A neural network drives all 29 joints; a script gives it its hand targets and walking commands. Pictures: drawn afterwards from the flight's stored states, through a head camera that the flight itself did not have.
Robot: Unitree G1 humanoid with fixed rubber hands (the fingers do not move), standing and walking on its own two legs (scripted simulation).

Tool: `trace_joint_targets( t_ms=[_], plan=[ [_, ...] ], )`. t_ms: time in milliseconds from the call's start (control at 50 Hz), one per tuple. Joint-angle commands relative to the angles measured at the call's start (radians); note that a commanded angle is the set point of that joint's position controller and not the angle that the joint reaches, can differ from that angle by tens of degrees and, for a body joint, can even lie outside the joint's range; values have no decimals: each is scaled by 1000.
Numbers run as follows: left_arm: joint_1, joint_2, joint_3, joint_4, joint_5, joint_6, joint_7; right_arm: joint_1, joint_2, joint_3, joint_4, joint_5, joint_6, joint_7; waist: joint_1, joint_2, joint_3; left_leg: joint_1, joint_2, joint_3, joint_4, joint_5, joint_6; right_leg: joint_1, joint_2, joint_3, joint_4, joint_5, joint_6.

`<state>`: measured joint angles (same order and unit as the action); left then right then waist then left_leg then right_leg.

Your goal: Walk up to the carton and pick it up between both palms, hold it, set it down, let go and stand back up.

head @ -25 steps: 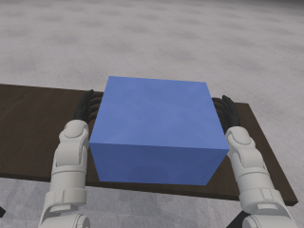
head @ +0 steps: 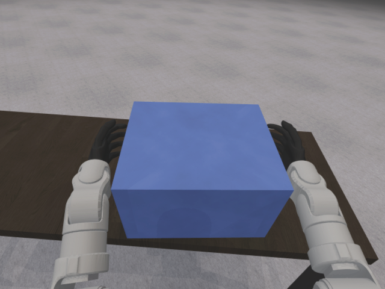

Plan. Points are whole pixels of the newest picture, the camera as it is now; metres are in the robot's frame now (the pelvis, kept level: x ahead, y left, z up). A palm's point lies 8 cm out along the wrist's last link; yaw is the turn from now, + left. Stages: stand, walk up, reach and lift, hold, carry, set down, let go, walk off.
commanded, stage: reach and lift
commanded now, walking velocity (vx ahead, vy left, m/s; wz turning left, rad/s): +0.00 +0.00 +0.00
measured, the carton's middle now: (197, 167) +0.37 -0.01 +0.09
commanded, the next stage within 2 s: hold in 0.40 s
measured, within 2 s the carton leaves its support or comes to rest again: neither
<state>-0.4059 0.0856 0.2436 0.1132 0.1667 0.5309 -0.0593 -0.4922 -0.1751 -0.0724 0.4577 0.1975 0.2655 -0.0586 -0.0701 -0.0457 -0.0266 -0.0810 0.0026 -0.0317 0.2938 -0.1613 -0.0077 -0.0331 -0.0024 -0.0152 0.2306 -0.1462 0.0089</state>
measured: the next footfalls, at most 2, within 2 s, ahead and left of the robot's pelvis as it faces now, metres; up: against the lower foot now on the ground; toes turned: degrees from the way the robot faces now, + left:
none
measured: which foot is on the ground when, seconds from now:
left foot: down 0.00-1.00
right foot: down 0.00-1.00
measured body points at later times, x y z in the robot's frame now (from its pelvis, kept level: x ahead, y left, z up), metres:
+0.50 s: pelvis -0.01 +0.00 +0.00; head -0.05 +0.02 +0.45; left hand +0.35 +0.20 +0.17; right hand +0.36 -0.20 +0.17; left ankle +0.00 +0.12 -0.75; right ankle -0.01 -0.12 -0.75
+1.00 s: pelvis -0.02 +0.00 +0.00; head -0.07 +0.02 +0.45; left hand +0.35 +0.20 +0.19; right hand +0.36 -0.19 +0.19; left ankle +0.00 +0.12 -0.75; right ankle -0.01 -0.12 -0.75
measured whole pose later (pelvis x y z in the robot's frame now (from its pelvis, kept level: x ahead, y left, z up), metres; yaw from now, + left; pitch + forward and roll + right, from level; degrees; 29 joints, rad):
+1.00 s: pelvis -0.02 +0.00 +0.00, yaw +0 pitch -4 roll +0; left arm -0.55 0.10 0.31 0.16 0.19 0.64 -0.09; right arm -0.66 -0.18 -0.09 0.57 0.20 0.34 -0.05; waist -0.05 -0.05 -0.06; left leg -0.08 0.01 -0.03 0.28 -0.13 -0.01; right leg -0.04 0.00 -0.01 0.24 -0.13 0.00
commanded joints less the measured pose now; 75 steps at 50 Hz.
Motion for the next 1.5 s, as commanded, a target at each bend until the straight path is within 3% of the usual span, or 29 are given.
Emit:
trace_joint_targets(
  t_ms=[0,80,140,180,200,280,300,360,420,440,480,540,560,620,660,720,800,880,940,1040,1080,1140,1180,1240,1300,1340,1380,1420,1480],
  plan=[
    [-561,-492,-491,-257,-150,-60,-110,-610,498,421,-383,95,-38,111,-6,80,-428,152,-64,32,38,429,-72,101,63,-30,34,412,16],
    [-525,-471,-464,-247,-127,-34,-113,-576,483,419,-367,96,1,108,1,68,-359,127,-62,35,19,390,-66,97,59,-26,32,381,15],
    [-537,-476,-434,-223,-116,-6,-120,-582,470,393,-325,82,22,116,14,61,-327,116,-51,39,-8,316,-61,60,59,-32,17,277,3],
    [-511,-469,-420,-187,-103,17,-127,-589,458,381,-316,86,30,118,14,54,-287,120,-52,38,-10,314,-57,55,58,-31,9,279,2],
    [-515,-464,-399,-157,-103,25,-135,-627,457,380,-331,82,32,114,25,25,-276,110,-53,43,-10,298,-45,59,58,-27,4,283,6],
    [-548,-469,-402,-215,-117,22,-149,-617,493,410,-351,103,42,96,12,19,-341,108,-61,48,0,340,-42,138,58,-20,26,407,24],
    [-572,-472,-420,-225,-130,18,-148,-625,499,407,-354,106,40,96,-2,40,-362,112,-62,48,2,329,-48,123,55,-19,28,387,22],
    [-624,-463,-406,-177,-137,9,-149,-657,516,366,-322,71,41,102,4,30,-322,65,-65,50,-21,222,-29,83,41,-15,15,296,19],
    [-616,-456,-382,-161,-112,14,-158,-645,517,365,-278,69,44,102,6,29,-309,57,-59,54,-32,220,-27,101,43,-17,15,282,17],
    [-628,-462,-384,-146,-108,19,-158,-646,503,354,-259,68,46,102,2,63,-296,59,-59,54,-35,202,-38,93,38,-15,10,246,10],
    [-641,-466,-380,-129,-99,27,-156,-666,493,327,-228,58,47,110,-3,68,-267,63,-52,55,-46,183,-40,53,42,-26,-2,177,1],
    [-662,-475,-390,-164,-113,40,-147,-711,487,347,-254,76,39,117,14,78,-337,85,-53,56,-23,235,-42,67,46,-26,6,201,-4],
    [-682,-487,-413,-202,-126,40,-140,-715,487,345,-258,84,36,119,2,93,-365,100,-48,46,-18,257,-51,70,51,-33,13,201,-8],
    [-690,-476,-401,-175,-133,45,-128,-764,493,355,-275,100,36,129,32,69,-366,84,-46,48,-17,240,-37,40,51,-33,4,163,-6],
    [-694,-468,-357,-115,-114,51,-131,-779,491,331,-227,77,43,136,45,44,-324,57,-44,58,-45,150,-15,28,47,-28,-8,83,-5],
    [-723,-468,-328,-70,-92,62,-142,-783,491,290,-147,46,47,144,38,39,-285,25,-38,67,-80,56,-2,20,40,-25,-13,1,-7],
    [-753,-478,-361,-68,-112,51,-140,-799,499,273,-126,43,30,141,5,54,-334,49,-42,61,-60,83,-8,23,38,-23,-10,41,-8],
    [-706,-490,-336,-28,-97,58,-150,-799,500,280,-121,54,29,141,15,36,-317,45,-43,59,-54,125,-9,59,41,-24,-11,87,-5],
    [-692,-468,-346,-88,-96,60,-157,-776,493,320,-154,89,35,121,6,56,-347,81,-56,59,-18,241,-24,108,44,-20,7,211,5],
    [-733,-479,-387,-175,-125,53,-139,-781,488,324,-212,108,35,126,7,96,-365,103,-54,54,-9,263,-52,58,49,-30,5,172,-5],
    [-696,-477,-412,-202,-128,52,-134,-739,495,340,-232,113,39,121,-7,94,-368,136,-55,44,9,325,-58,63,54,-35,7,234,-4],
    [-645,-446,-356,-143,-99,75,-144,-731,480,346,-222,111,64,117,21,47,-285,82,-55,55,-24,233,-32,72,47,-23,-3,182,4],
    [-670,-454,-377,-192,-108,74,-145,-750,500,366,-265,125,63,112,22,57,-329,69,-57,56,-19,270,-32,101,48,-18,9,226,3],
    [-619,-454,-380,-201,-117,88,-145,-740,474,385,-308,144,82,99,22,47,-339,106,-55,49,4,336,-42,114,63,-21,13,283,0],
    [-659,-455,-379,-213,-122,94,-152,-720,481,350,-270,126,100,101,3,48,-293,82,-50,53,-25,244,-39,69,53,-22,-6,193,-3],
    [-676,-453,-368,-205,-118,93,-155,-728,486,349,-258,116,105,108,14,38,-297,70,-51,50,-41,193,-27,60,48,-18,-9,156,1],
    [-693,-461,-388,-197,-128,88,-155,-755,493,341,-293,115,98,108,2,50,-335,77,-54,52,-28,202,-29,68,47,-15,-6,174,1],
    [-685,-472,-415,-219,-143,85,-148,-751,486,354,-329,135,95,104,-5,90,-376,106,-55,44,0,289,-49,76,51,-14,8,252,-2],
    [-664,-447,-387,-197,-128,92,-145,-727,477,345,-280,124,109,103,-5,79,-326,86,-58,48,-12,245,-44,69,51,-19,1,207,2]
  ],
)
